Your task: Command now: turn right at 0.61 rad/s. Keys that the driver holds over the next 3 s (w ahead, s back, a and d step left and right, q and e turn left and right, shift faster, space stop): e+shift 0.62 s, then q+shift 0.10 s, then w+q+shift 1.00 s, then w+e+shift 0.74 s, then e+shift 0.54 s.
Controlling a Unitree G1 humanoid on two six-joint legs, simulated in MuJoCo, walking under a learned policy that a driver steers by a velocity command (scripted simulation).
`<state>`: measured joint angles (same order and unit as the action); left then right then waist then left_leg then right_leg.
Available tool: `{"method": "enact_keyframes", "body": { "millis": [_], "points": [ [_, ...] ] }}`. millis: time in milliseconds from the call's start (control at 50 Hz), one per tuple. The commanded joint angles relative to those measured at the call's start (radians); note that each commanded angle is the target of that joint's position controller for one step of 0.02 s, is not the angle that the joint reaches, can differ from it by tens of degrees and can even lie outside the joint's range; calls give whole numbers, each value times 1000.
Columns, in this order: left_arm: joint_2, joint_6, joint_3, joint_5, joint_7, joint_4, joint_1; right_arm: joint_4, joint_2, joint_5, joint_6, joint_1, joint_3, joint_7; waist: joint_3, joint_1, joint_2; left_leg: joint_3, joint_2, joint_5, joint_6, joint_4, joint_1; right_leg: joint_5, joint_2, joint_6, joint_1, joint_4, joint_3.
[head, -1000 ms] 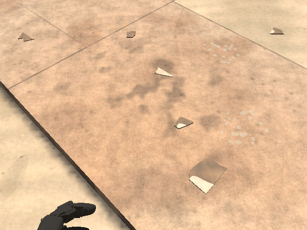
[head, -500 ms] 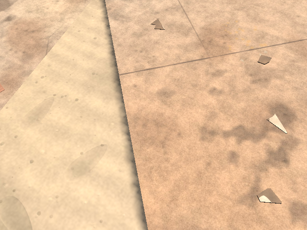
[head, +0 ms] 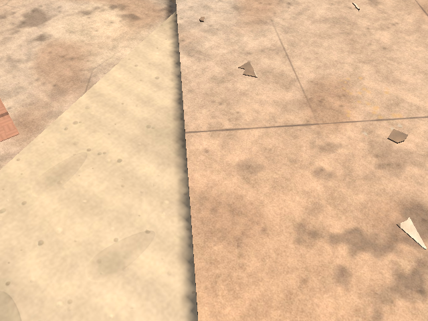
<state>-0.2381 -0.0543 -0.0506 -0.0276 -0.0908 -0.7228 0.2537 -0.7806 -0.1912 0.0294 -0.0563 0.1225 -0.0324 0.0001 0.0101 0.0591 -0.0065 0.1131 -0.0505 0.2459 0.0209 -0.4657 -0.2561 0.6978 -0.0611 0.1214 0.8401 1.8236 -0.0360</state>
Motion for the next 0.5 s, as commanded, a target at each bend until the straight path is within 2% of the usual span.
{"method": "enact_keyframes", "body": {
  "millis": [20, 80, 120, 160, 200, 220, 240, 260, 280, 300, 320, 340, 360, 380, 400, 440, 460, 480, 500],
  "points": [
    [-46, 2, -15, 17, -22, 138, -63, 64, -176, 4, 22, -54, -39, -47, -63, -22, 114, -143, -346, -392, 206, 189, 112, -96, -33, 8, 150, 85, 33],
    [10, 9, 17, 25, 10, 199, -109, 31, -207, -11, 22, -19, -53, -79, -96, -24, 140, -45, -314, -350, 164, 192, 209, -124, -82, -31, 143, -153, 33],
    [38, 13, 37, 25, 34, 223, -150, 38, -249, -17, 17, -42, -71, -80, -110, -30, 171, 19, -305, -335, 159, 204, 158, -98, -86, -70, -4, -373, -15],
    [8, 13, 28, 12, 46, 223, -134, 37, -275, -24, 15, -36, -84, -63, -112, -26, 196, 59, -312, -366, 160, 186, 104, -56, -44, -105, -157, -525, -89],
    [-27, 13, 11, 10, 52, 212, -84, 26, -278, -47, 14, -12, -90, -43, -99, -3, 190, 79, -319, -431, 134, 112, 109, -153, 7, -149, -252, -709, -143],
    [-82, 14, -16, 11, 53, 193, -21, 26, -250, -49, 12, 11, -82, -38, -102, 22, 137, 112, -264, -550, 91, -41, 108, -225, 69, -194, -331, -865, -110],
    [-228, 18, -64, 15, 49, 208, 22, 50, -186, -22, 12, 66, -68, -47, -137, 14, -147, 160, -148, -358, -26, -421, -91, -614, -18, -305, -495, -1008, 235],
    [-352, 38, -98, 44, 55, 207, 138, 152, -168, 17, 18, -90, -59, -41, -267, 81, -442, -32, 76, 371, -101, -734, -471, -615, -222, -542, -672, -1355, 895],
    [-332, 71, -81, 76, 92, 215, 98, 136, -218, -15, 32, -156, -75, -25, -280, 91, -238, -242, 93, 378, -85, -954, -544, -562, -286, -532, -666, -1403, 890],
    [-311, 92, -75, 65, 104, 216, 66, 154, -188, -40, 43, -185, -66, -22, -217, 68, -218, -253, 87, 294, -54, -976, -582, -468, -242, -483, -621, -1397, 801],
    [-248, 92, -64, 37, 99, 212, -7, 144, -167, -41, 50, -165, -61, -35, -114, 20, -199, -242, 69, 225, -45, -965, -595, -441, -186, -423, -553, -1372, 707],
    [-194, 82, -50, 22, 90, 219, -71, 140, -191, -27, 51, -127, -67, -46, -57, -31, -201, -242, 47, 161, -54, -945, -570, -428, -146, -371, -465, -1340, 622],
    [-154, 69, -38, 20, 80, 235, -142, 130, -205, -29, 44, -71, -73, -46, -48, -84, -193, -226, 56, 117, -65, -978, -458, -429, -91, -342, -346, -1330, 537],
    [-139, 61, -36, 21, 76, 244, -158, 135, -194, -29, 38, -32, -71, -48, -58, -112, -185, -206, 70, 92, -75, -977, -427, -464, -54, -332, -341, -1343, 483],
    [-142, 59, -40, 19, 71, 249, -159, 144, -184, -22, 36, -24, -68, -49, -77, -115, -147, -203, 84, 66, -80, -959, -410, -537, -38, -328, -365, -1343, 459],
    [-154, 57, -46, 12, 60, 249, -125, 169, -161, -15, 42, -45, -57, -49, -109, -104, -85, -225, 104, 53, -85, -929, -424, -636, -35, -335, -452, -1346, 475],
    [-156, 45, -45, 6, 55, 257, -131, 183, -131, -12, 43, -58, -42, -51, -107, -105, -84, -197, 111, 72, -91, -840, -441, -699, -18, -330, -492, -1359, 446],
    [-158, 31, -50, 6, 47, 257, -105, 206, -112, -9, 44, -91, -34, -52, -110, -85, -87, -213, 117, 98, -101, -772, -474, -708, -15, -332, -556, -1374, 468],
    [-161, 21, -53, 5, 38, 257, -82, 217, -111, -12, 48, -112, -31, -52, -125, -69, -73, -223, 124, 90, -111, -707, -493, -701, -17, -330, -618, -1378, 487]
  ]
}}
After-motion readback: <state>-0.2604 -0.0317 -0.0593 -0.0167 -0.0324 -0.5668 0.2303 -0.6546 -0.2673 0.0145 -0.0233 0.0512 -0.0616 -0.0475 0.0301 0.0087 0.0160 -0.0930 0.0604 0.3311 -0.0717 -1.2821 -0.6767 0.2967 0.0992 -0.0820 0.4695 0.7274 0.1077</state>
